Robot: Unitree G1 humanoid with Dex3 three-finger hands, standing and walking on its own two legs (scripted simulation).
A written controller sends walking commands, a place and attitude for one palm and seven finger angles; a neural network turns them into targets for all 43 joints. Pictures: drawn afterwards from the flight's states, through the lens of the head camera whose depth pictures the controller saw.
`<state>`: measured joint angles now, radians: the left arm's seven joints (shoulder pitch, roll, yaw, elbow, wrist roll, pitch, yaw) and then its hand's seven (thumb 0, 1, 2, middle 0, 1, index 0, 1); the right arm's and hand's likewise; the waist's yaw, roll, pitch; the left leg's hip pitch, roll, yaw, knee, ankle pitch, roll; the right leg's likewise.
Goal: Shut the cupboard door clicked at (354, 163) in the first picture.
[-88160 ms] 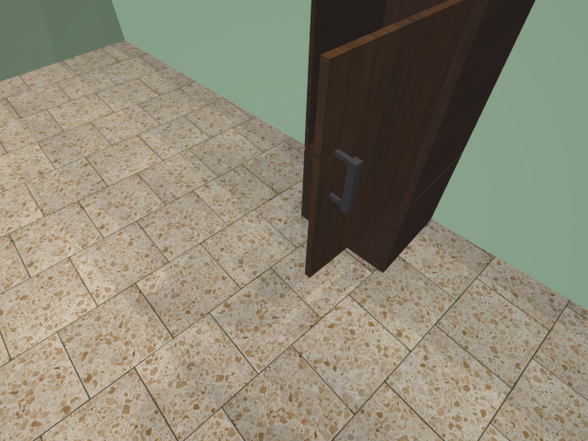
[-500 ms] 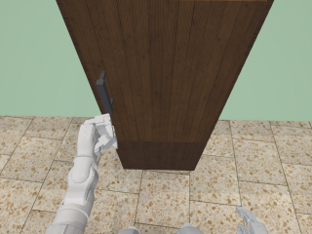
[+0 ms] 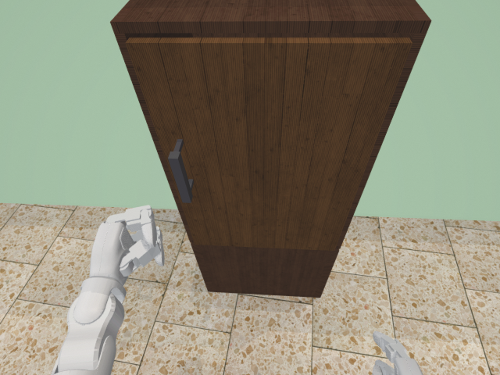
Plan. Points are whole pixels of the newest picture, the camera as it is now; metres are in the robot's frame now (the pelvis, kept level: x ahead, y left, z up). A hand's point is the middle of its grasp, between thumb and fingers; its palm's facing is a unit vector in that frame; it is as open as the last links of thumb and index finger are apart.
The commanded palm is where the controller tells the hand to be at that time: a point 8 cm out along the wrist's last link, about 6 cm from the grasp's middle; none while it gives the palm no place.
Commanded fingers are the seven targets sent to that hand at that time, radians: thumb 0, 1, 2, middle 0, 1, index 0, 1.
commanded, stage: draw the hand back to the body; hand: left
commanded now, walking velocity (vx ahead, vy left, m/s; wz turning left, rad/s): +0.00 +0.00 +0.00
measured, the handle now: (183, 172) +0.48 +0.17 +0.03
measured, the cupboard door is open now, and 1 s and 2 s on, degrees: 0 0 0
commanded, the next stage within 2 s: step back with the hand held close in 1.22 s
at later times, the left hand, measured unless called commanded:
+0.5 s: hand (69, 264) +0.23 +0.24 +0.13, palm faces +0.30 -0.90 -0.30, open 3.7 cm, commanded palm +0.19 +0.28 +0.16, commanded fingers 0.00 0.90 0.90 -0.64 -0.78 -0.64 -0.78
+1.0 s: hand out of the picture +0.19 +0.30 +0.20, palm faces +0.50 -0.77 -0.40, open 7.1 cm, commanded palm +0.15 +0.33 +0.21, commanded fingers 0.00 0.90 0.90 -0.20 -0.30 -0.20 -0.30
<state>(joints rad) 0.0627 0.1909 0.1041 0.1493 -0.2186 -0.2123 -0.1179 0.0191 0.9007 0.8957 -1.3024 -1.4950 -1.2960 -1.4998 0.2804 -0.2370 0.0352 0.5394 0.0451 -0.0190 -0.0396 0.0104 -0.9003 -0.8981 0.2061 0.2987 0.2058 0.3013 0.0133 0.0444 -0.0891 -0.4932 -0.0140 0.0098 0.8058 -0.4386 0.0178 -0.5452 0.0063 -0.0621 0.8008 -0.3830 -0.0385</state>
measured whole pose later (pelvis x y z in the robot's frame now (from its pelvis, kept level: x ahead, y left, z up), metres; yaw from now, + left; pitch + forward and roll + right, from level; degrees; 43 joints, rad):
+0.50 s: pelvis +0.00 +0.02 +0.03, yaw +0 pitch -3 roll +0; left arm 0.30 0.30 0.16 -0.17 -0.07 -0.03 0.10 0.02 0.90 0.89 -0.91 -1.06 -0.90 -1.06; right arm 0.20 -0.22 0.06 0.59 0.03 -0.07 -0.10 0.01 -0.90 -0.90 0.21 0.30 0.21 0.30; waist 0.05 0.05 0.01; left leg -0.16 -0.03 0.01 0.51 -0.31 0.04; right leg -0.20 0.00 -0.05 0.50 -0.25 -0.01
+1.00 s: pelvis +0.01 +0.03 +0.04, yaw +0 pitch -4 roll -1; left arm 0.44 0.34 0.36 -0.37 -0.07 -0.05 0.12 0.02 0.89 0.90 -0.27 -0.37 -0.27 -0.37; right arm 0.20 -0.23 0.03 0.63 0.01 -0.09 -0.06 0.01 -0.90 -0.90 0.21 0.30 0.21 0.30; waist 0.08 0.08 0.01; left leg -0.07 -0.04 0.01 0.42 -0.28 0.05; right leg -0.11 -0.01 -0.05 0.41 -0.23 0.00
